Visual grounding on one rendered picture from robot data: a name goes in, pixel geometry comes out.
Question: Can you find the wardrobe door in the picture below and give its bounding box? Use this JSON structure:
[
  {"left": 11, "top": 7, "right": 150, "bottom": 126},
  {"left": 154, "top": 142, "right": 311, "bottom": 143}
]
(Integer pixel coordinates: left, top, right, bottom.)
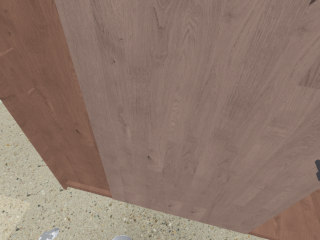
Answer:
[
  {"left": 54, "top": 0, "right": 320, "bottom": 234},
  {"left": 0, "top": 0, "right": 110, "bottom": 191}
]

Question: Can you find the robot left hand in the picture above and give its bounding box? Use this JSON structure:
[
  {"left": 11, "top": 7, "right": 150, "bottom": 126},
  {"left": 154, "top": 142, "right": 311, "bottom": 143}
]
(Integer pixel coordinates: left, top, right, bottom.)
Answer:
[{"left": 39, "top": 228, "right": 60, "bottom": 240}]

